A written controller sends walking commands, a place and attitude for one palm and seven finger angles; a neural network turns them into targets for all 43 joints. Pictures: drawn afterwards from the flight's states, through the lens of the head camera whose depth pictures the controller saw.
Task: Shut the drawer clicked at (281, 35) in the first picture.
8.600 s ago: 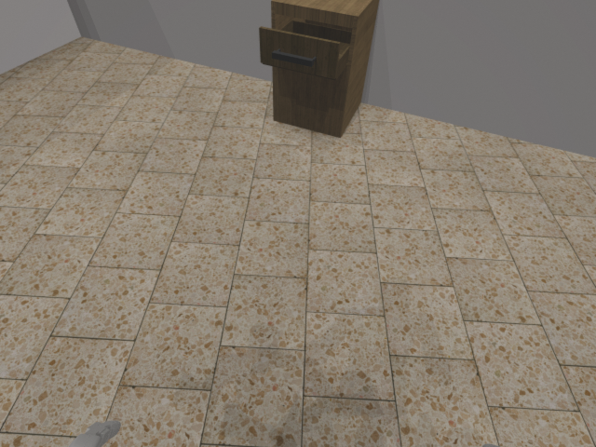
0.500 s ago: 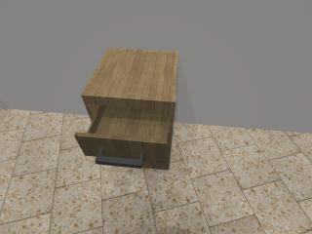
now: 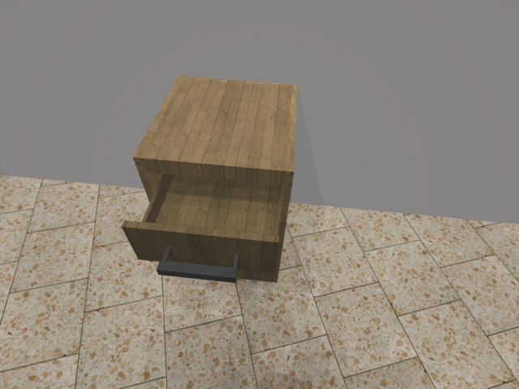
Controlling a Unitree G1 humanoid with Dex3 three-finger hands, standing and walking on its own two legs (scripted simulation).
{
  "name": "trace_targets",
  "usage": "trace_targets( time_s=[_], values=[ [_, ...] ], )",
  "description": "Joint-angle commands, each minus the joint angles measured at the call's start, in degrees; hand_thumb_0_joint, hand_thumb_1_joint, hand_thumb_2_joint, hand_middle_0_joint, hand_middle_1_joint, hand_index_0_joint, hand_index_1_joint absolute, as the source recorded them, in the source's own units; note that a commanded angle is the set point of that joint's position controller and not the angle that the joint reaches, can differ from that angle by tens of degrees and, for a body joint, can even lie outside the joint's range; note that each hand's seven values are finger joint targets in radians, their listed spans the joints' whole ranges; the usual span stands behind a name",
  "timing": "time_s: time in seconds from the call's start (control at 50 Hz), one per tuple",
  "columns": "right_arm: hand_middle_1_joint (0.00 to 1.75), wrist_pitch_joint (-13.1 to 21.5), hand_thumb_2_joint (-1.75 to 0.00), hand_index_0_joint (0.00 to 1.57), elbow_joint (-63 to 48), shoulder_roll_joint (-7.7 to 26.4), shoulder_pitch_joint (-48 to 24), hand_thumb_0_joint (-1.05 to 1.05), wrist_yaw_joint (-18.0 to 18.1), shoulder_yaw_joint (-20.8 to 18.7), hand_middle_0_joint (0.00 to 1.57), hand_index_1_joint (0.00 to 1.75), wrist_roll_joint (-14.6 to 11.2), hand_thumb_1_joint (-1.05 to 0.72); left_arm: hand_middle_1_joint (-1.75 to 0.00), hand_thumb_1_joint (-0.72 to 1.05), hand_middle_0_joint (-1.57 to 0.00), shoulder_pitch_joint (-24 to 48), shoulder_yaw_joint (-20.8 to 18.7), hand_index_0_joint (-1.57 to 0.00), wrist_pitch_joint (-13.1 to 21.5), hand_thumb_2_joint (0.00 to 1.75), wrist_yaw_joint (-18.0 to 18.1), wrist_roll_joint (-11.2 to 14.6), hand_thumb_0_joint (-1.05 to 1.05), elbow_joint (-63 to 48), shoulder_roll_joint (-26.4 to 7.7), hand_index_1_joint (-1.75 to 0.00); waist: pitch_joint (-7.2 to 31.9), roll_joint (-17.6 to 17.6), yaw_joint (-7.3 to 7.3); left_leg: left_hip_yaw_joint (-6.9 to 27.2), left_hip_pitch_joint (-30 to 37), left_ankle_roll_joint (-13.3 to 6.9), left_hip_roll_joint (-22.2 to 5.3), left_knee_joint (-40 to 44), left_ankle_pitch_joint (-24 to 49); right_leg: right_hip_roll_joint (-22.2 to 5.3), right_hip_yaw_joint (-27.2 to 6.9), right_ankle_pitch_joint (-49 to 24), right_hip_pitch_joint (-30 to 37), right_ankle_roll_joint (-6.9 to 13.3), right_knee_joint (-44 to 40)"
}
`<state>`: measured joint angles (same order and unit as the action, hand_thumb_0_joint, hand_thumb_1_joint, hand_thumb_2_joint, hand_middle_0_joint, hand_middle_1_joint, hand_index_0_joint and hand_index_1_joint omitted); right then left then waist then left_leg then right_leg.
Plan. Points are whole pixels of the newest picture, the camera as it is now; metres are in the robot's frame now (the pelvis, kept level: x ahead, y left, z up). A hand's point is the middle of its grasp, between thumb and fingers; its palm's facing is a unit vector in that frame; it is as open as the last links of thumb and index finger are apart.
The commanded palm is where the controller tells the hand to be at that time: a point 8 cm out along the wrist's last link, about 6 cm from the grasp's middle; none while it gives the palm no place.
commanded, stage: come to a stop and stand still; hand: left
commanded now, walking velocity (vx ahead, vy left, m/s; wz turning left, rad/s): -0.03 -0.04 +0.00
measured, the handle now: (199, 263) +0.44 +0.18 -0.25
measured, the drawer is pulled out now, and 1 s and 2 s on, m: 0.19 0.19 0.19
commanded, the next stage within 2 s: look again from close up in 1.00 s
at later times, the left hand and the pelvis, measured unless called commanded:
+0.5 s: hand out of the picture +0.00 +0.15 -0.17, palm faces +0.00 -0.98 -0.18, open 7.4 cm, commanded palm none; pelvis +0.02 +0.00 +0.00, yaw +0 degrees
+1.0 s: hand out of the picture -0.01 +0.17 -0.17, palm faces +0.00 -0.98 -0.22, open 7.4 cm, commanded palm none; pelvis -0.01 +0.00 +0.00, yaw +0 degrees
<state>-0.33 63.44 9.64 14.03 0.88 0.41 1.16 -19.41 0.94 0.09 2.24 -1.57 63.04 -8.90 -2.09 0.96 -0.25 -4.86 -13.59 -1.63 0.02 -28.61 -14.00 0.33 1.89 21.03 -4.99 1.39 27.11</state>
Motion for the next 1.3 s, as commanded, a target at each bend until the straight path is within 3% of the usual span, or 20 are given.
trace_targets(
  time_s=[0.0,0.04,0.1,0.2,0.46,0.48,0.5,0.52,0.58,0.64,0.72,0.8,0.9,1.0,1.28],
  values=[
    [0.30,1.0,-0.90,0.20,-1.1,6.0,3.0,0.00,0.4,-1.2,0.20,0.30,-0.4,-0.90,-0.30,0.90,-0.20,-3.8,-0.8,-0.20,1.2,0.90,0.1,0.2,0.00,-1.1,-4.4,-0.30,-4.5,-1.7,0.31,8.4,2.8,-2.0,-6.7,6.8,0.9,-4.4,-4.7,-5.3,-9.0,1.1,-5.4],
    [0.30,1.4,-0.90,0.20,-0.3,5.2,3.6,0.00,0.7,-0.8,0.20,0.30,-0.6,-0.90,-0.30,0.90,-0.20,-5.0,-0.5,-0.20,1.4,0.90,0.4,0.5,0.00,-0.3,-3.9,-0.30,-2.4,-1.2,0.09,7.4,4.9,-2.1,-6.6,4.8,11.5,-5.0,-4.8,-13.3,-7.1,0.7,-5.0],
    [0.30,1.6,-0.90,0.20,0.8,4.8,4.5,0.00,1.2,-0.5,0.20,0.30,-0.7,-0.90,-0.30,0.90,-0.20,-6.0,-0.5,-0.20,1.6,0.90,0.9,0.7,0.00,0.6,-3.7,-0.30,-0.4,0.2,0.25,6.4,7.0,-1.8,-6.4,2.6,21.4,-5.7,-5.0,-23.2,-4.8,0.4,-4.5],
    [0.30,1.6,-0.90,0.20,2.0,4.2,5.1,0.00,1.5,-0.3,0.20,0.30,-0.9,-0.90,-0.30,0.90,-0.20,-6.5,-0.5,-0.20,1.6,0.90,1.3,1.0,0.00,0.9,-3.7,-0.30,0.8,-0.1,0.31,5.7,8.4,-1.4,-6.2,2.6,24.7,-6.5,-4.9,-29.5,-2.6,0.2,-4.8],
    [0.30,1.1,-0.90,0.20,2.4,3.7,4.6,0.00,1.3,-0.5,0.20,0.30,-0.8,-0.90,-0.30,0.90,-0.20,-5.1,-0.6,-0.20,1.3,0.90,1.3,0.9,0.00,0.0,-3.4,-0.30,-2.5,-0.2,0.30,6.3,7.7,-1.0,-6.1,6.1,17.5,-6.8,-5.0,-22.3,-3.8,0.2,-8.1],
    [0.30,1.9,-0.90,0.20,-4.3,7.9,0.7,0.00,0.3,-0.5,0.20,0.30,-0.9,-0.90,-0.30,0.90,-0.20,-1.5,-0.4,-0.20,2.5,0.90,0.8,0.7,0.00,-4.1,-12.7,-0.30,-6.5,-2.7,0.99,8.1,7.6,-0.9,-3.1,3.0,20.1,-4.7,-5.4,-25.6,-10.5,1.4,-5.4],
    [0.30,2.8,-0.90,0.20,-4.6,5.2,4.3,0.00,0.7,-2.0,0.20,0.30,0.2,-0.90,-0.30,0.90,-0.20,-0.5,-1.4,-0.20,1.9,0.90,1.3,0.8,0.00,-4.8,-6.6,-0.30,-1.0,-7.2,1.55,8.1,6.0,-0.5,-6.7,2.1,22.6,-5.7,-4.4,-12.6,-9.2,1.3,-1.6],
    [0.30,2.9,-0.90,0.20,-3.5,4.6,3.8,0.00,1.0,-1.8,0.20,0.30,0.3,-0.90,-0.30,0.90,-0.20,-1.4,-1.2,-0.20,2.0,0.90,1.2,0.9,0.00,-4.1,-5.4,-0.30,0.9,-6.6,0.60,9.0,6.1,-1.2,-6.5,1.3,24.6,-5.1,-4.4,-14.3,-7.9,1.7,-2.4],
    [0.30,2.0,-0.90,0.20,-5.2,4.9,3.6,0.00,0.7,-1.4,0.20,0.30,-0.2,-0.90,-0.30,0.90,-0.20,-2.1,-1.0,-0.20,2.3,0.90,1.1,0.7,0.00,-4.0,-6.3,-0.30,2.3,1.3,0.75,8.2,4.3,-1.1,-5.7,-1.1,14.8,-6.3,-6.5,-19.5,-6.5,2.0,-4.9],
    [0.30,1.1,-0.90,0.20,-5.7,5.4,2.9,0.00,0.5,-1.7,0.20,0.30,-0.2,-0.90,-0.30,0.90,-0.20,-0.1,-1.1,-0.20,2.0,0.90,1.1,0.8,0.00,-4.8,-6.4,-0.30,-1.0,1.8,1.43,7.5,1.9,-0.5,-4.8,-0.2,7.5,-6.9,-7.2,-16.0,-8.5,1.7,-5.9],
    [0.30,0.9,-0.90,0.20,-5.6,6.1,2.8,0.00,0.4,-1.4,0.20,0.30,-0.2,-0.90,-0.30,0.90,-0.20,-0.2,-1.2,-0.20,1.7,0.90,1.1,0.7,0.00,-5.3,-7.0,-0.30,-1.1,0.5,1.15,7.5,2.3,-0.9,-5.3,0.8,10.0,-6.0,-6.3,-16.7,-7.6,1.2,-4.5],
    [0.30,0.7,-0.90,0.20,-5.4,6.5,1.8,0.00,0.3,-1.3,0.20,0.30,-0.3,-0.90,-0.30,0.90,-0.20,-0.4,-1.1,-0.20,1.2,0.90,0.9,0.7,0.00,-5.4,-7.3,-0.30,-3.0,-1.2,0.58,7.9,1.6,-1.1,-5.4,2.6,7.3,-5.5,-6.1,-11.1,-8.5,1.0,-5.3],
    [0.30,0.5,-0.90,0.20,-4.9,6.5,1.8,0.00,0.1,-1.2,0.20,0.30,-0.3,-0.90,-0.30,0.90,-0.20,-0.6,-1.0,-0.20,1.0,0.90,0.7,0.7,0.00,-5.1,-7.2,-0.30,-4.0,-0.6,0.61,8.1,1.5,-1.1,-5.5,4.5,2.9,-5.5,-6.3,-6.4,-9.6,0.9,-6.6],
    [0.30,0.8,-0.90,0.20,-3.7,6.2,2.3,0.00,0.2,-1.0,0.20,0.30,-0.5,-0.90,-0.30,0.90,-0.20,-1.4,-0.9,-0.20,1.1,0.90,0.7,0.7,0.00,-4.4,-6.8,-0.30,-1.9,-0.8,0.27,8.1,2.9,-1.4,-5.7,4.7,6.1,-5.7,-6.0,-9.3,-7.8,0.6,-6.4],
    [0.30,0.9,-0.90,0.20,-0.1,4.7,3.7,0.00,0.5,-0.8,0.20,0.30,-0.8,-0.90,-0.30,0.90,-0.20,-3.5,-0.5,-0.20,1.2,0.90,0.8,0.8,0.00,-1.6,-4.9,-0.30,-2.5,-1.4,0.33,7.7,4.2,-1.6,-5.8,5.2,9.2,-6.0,-5.6,-12.2,-7.1,0.5,-7.2]
  ],
)
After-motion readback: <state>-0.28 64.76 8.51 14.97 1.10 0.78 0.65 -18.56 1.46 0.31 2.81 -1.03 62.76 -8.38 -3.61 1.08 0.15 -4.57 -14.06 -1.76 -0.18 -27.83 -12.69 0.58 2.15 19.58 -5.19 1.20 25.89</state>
